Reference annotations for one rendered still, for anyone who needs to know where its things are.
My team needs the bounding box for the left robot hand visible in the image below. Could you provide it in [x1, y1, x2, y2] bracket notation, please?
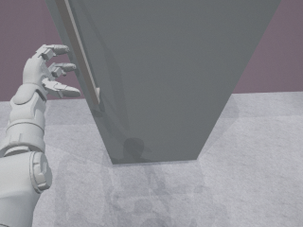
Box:
[23, 44, 81, 98]

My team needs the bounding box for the handle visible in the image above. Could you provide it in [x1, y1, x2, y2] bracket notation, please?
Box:
[55, 0, 100, 105]

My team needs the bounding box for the fridge door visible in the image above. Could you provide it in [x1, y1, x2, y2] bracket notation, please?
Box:
[45, 0, 281, 165]

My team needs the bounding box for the left robot forearm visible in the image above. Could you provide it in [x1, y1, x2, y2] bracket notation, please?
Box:
[0, 83, 47, 158]

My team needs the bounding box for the left robot upper arm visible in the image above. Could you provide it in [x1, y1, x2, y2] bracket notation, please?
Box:
[0, 150, 53, 227]

